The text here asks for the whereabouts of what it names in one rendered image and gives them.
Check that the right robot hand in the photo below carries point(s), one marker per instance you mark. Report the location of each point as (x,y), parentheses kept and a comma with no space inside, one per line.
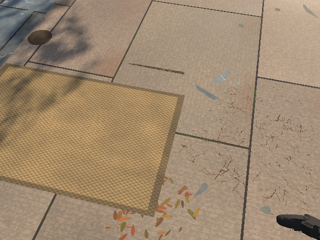
(306,223)

